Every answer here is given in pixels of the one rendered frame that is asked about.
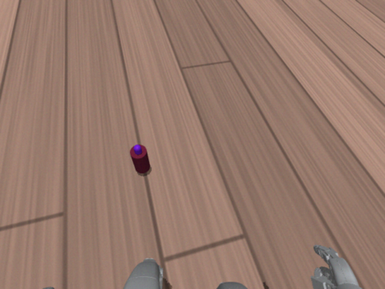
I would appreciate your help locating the right robot hand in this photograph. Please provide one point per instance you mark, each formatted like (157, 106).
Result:
(339, 273)

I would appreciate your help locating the bottle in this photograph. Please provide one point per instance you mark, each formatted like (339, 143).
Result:
(140, 158)

